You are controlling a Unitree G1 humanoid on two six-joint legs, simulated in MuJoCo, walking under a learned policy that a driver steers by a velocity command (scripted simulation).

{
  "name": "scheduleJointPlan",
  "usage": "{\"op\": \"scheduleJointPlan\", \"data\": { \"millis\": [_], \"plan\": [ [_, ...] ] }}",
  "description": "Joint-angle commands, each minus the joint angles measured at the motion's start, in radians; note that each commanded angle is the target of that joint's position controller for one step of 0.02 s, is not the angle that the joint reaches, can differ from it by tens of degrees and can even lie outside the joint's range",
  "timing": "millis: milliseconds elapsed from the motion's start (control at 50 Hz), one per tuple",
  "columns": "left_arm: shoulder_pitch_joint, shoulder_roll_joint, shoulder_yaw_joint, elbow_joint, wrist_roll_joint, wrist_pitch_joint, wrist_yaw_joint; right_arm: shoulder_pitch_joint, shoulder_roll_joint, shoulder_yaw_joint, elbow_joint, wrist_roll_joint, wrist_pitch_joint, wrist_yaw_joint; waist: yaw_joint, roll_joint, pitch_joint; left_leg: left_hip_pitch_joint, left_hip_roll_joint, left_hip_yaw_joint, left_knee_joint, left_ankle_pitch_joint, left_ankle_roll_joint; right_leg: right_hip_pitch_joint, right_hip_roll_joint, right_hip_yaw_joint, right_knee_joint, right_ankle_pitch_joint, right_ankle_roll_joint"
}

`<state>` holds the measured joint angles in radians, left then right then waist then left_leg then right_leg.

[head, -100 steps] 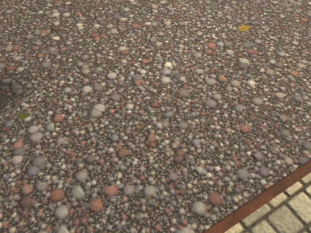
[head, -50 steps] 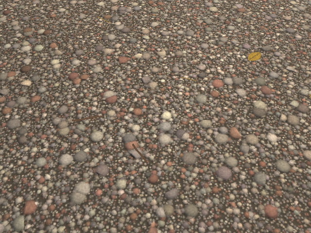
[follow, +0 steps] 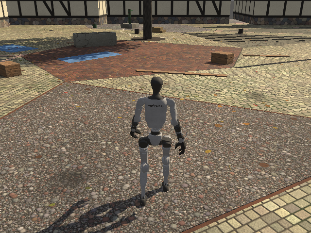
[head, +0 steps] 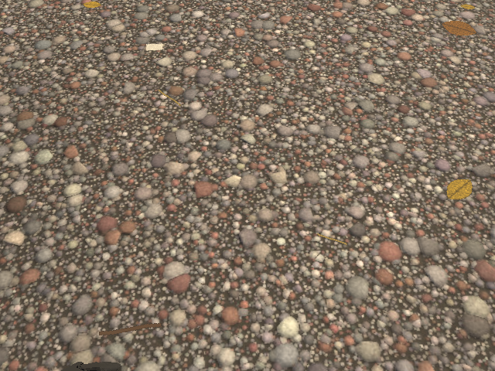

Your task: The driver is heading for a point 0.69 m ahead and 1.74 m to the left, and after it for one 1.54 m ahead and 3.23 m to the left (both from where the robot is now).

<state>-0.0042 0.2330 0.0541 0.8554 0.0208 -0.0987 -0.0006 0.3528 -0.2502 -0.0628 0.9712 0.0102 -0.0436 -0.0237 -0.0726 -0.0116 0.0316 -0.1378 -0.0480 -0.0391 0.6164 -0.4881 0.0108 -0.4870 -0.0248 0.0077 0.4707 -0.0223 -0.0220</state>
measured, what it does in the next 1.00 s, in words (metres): steps on the spot, turning left: left foot, then right foot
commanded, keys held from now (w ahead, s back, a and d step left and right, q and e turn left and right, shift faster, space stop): q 1.00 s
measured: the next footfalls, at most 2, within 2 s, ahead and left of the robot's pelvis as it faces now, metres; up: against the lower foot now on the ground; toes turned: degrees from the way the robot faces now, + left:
left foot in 0.40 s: +0.07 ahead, +0.13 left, +0.00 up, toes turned +18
right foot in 0.90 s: +0.17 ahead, -0.07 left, +0.00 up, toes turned +36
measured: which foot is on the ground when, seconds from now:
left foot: up 0.00-0.38, down 0.40-0.90, up 0.92-1.00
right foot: down 0.00-0.40, up 0.42-0.88, down 0.90-1.00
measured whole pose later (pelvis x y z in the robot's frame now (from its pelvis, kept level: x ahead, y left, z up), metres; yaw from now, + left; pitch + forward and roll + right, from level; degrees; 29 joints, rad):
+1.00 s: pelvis +0.07 +0.01 +0.01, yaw +35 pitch +2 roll +0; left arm 0.11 0.28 0.08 0.85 0.02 -0.01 0.02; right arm 0.16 -0.34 -0.10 0.67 0.02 0.04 -0.03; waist 0.00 0.05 0.03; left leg -0.49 -0.12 -0.14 0.98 -0.49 -0.02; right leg -0.26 0.01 0.02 0.47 -0.24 -0.01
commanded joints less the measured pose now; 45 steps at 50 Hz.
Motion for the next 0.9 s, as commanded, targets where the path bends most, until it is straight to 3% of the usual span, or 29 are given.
{"op": "scheduleJointPlan", "data": {
  "millis": [20,40,60,80,120,180,280,340,380,400,420,440,460,480,500,520,560,660,760,820,860,880,900],
  "plan": [
    [0.272,0.211,0.050,-0.021,-0.007,0.021,0.012,0.165,-0.079,-0.005,-0.066,0.012,-0.009,0.000,0.106,-0.232,-0.503,-0.450,0.000,-0.086,0.633,-0.263,-0.024,0.775,-0.449,0.471,0.000,0.591,-0.280],
    [0.205,0.160,0.036,-0.040,-0.012,0.031,0.016,0.063,-0.140,-0.027,-0.088,0.028,0.005,-0.005,0.108,-0.149,-0.377,-0.519,0.043,-0.058,0.670,-0.179,-0.033,0.658,-0.390,0.376,-0.052,0.363,-0.242],
    [0.142,0.138,0.028,-0.044,-0.014,0.040,0.023,0.006,-0.134,-0.031,-0.106,0.025,0.026,-0.016,0.090,-0.101,-0.271,-0.537,0.080,-0.027,0.649,-0.106,-0.047,0.525,-0.339,0.301,-0.101,0.184,-0.207],
    [0.094,0.121,0.021,-0.048,-0.010,0.048,0.028,-0.010,-0.134,-0.040,-0.110,0.015,0.051,-0.025,0.072,-0.098,-0.199,-0.507,0.109,-0.024,0.633,-0.056,-0.058,0.389,-0.312,0.244,-0.149,0.042,-0.199],
    [0.039,0.135,0.026,-0.045,0.013,0.055,0.031,0.008,-0.099,-0.044,-0.127,0.009,0.085,-0.031,0.038,-0.146,-0.127,-0.386,0.114,0.012,0.594,0.020,-0.062,0.181,-0.265,0.136,-0.232,-0.085,-0.195],
    [0.034,0.151,0.033,-0.033,0.009,0.053,0.043,-0.011,-0.081,-0.046,-0.158,0.005,0.092,-0.030,0.035,-0.131,-0.122,-0.367,0.124,0.033,0.483,0.079,-0.055,0.172,-0.280,0.059,-0.259,-0.048,-0.220],
    [0.012,0.197,0.047,-0.031,-0.008,0.075,0.056,-0.093,-0.093,-0.044,-0.208,0.004,0.094,-0.002,0.047,-0.119,-0.145,-0.261,0.129,0.070,0.259,0.159,-0.032,0.208,-0.308,-0.022,-0.261,-0.061,-0.205],
    [0.024,0.214,0.052,-0.021,-0.027,0.092,0.050,-0.102,-0.109,-0.051,-0.225,0.002,0.100,0.016,0.042,-0.120,-0.135,-0.200,0.114,0.099,0.120,0.164,0.001,0.253,-0.324,-0.043,-0.221,-0.106,-0.170],
    [0.032,0.200,0.051,-0.010,-0.043,0.105,0.046,-0.044,-0.116,-0.061,-0.206,-0.004,0.102,0.022,0.013,-0.090,-0.134,-0.083,0.072,0.130,-0.055,0.249,0.049,0.229,-0.289,-0.086,-0.125,-0.181,-0.104],
    [0.077,0.164,0.046,0.011,-0.045,0.114,0.040,-0.014,-0.150,-0.073,-0.201,-0.012,0.101,0.018,0.009,0.001,-0.099,-0.022,0.096,0.041,-0.188,0.329,0.096,0.155,-0.229,-0.143,0.018,-0.263,-0.030],
    [0.095,0.103,0.033,-0.007,-0.012,0.117,0.027,-0.004,-0.265,-0.096,-0.223,-0.014,0.100,-0.002,0.054,0.308,-0.066,0.080,0.349,-0.321,-0.277,0.610,0.202,-0.102,-0.085,-0.249,0.355,-0.530,0.078],
    [-0.006,0.124,0.042,-0.061,-0.003,0.108,0.036,-0.032,-0.315,-0.095,-0.257,-0.042,0.079,0.002,0.032,0.318,-0.061,-0.017,0.435,-0.487,-0.329,0.600,0.343,-0.221,0.013,-0.078,0.544,-0.646,0.093],
    [-0.052,0.154,0.051,-0.072,-0.014,0.108,0.041,-0.065,-0.282,-0.090,-0.263,-0.052,0.052,0.008,0.031,0.211,-0.066,-0.035,0.383,-0.415,-0.345,0.519,0.316,-0.230,0.003,0.004,0.630,-0.569,0.072],
    [-0.023,0.164,0.058,-0.060,-0.023,0.109,0.047,-0.117,-0.265,-0.086,-0.271,-0.036,0.035,0.005,0.066,0.177,-0.065,-0.033,0.335,-0.342,-0.338,0.476,0.253,-0.238,-0.007,0.029,0.639,-0.465,0.054],
    [0.011,0.170,0.064,-0.032,-0.016,0.110,0.056,-0.166,-0.229,-0.076,-0.285,-0.017,0.031,0.002,0.082,0.134,-0.083,-0.024,0.302,-0.300,-0.322,0.445,0.203,-0.228,-0.018,0.043,0.642,-0.403,0.051],
    [0.026,0.176,0.068,-0.024,-0.008,0.110,0.060,-0.191,-0.206,-0.066,-0.293,-0.006,0.031,-0.002,0.091,0.141,-0.089,-0.038,0.286,-0.272,-0.314,0.481,0.188,-0.209,-0.015,0.043,0.651,-0.357,0.055],
    [0.036,0.163,0.069,-0.026,-0.014,0.102,0.056,-0.168,-0.177,-0.054,-0.295,-0.009,0.032,-0.011,0.093,0.137,-0.123,-0.018,0.263,-0.256,-0.303,0.547,0.192,-0.176,0.003,0.048,0.662,-0.303,0.061],
    [-0.004,0.134,0.055,-0.046,-0.023,0.090,0.049,-0.125,-0.201,-0.062,-0.299,-0.001,0.040,-0.025,0.061,0.152,-0.118,0.058,0.246,-0.300,-0.282,0.510,0.201,-0.164,0.022,0.072,0.427,-0.274,0.088],
    [0.005,0.147,0.050,-0.051,-0.030,0.078,0.030,-0.156,-0.224,-0.070,-0.324,-0.006,0.055,-0.018,0.050,0.170,-0.113,-0.015,0.234,-0.375,-0.260,0.515,0.222,-0.017,0.050,0.075,0.269,-0.317,0.095],
    [0.038,0.159,0.051,-0.053,-0.034,0.066,0.018,-0.185,-0.222,-0.067,-0.342,0.000,0.063,-0.014,0.059,0.177,-0.132,-0.002,0.222,-0.435,-0.222,0.617,0.215,0.057,0.063,0.079,0.171,-0.335,0.082],
    [0.095,0.164,0.053,-0.044,-0.035,0.057,0.008,-0.219,-0.218,-0.064,-0.355,0.010,0.072,-0.017,0.096,0.173,-0.143,-0.008,0.188,-0.448,-0.181,0.645,0.181,0.158,0.065,0.067,0.002,-0.242,0.063],
    [0.138,0.178,0.058,-0.032,-0.031,0.055,0.005,-0.232,-0.211,-0.060,-0.363,0.016,0.077,-0.021,0.119,0.157,-0.146,-0.052,0.153,-0.430,-0.150,0.581,0.142,0.257,0.042,0.062,-0.116,-0.113,0.047],
    [0.175,0.232,0.072,-0.028,-0.017,0.059,0.008,-0.208,-0.170,-0.049,-0.372,0.010,0.080,-0.023,0.108,0.057,-0.175,-0.170,0.089,-0.365,-0.036,0.376,0.090,0.400,-0.103,0.165,-0.142,-0.024,-0.003]
  ]
}}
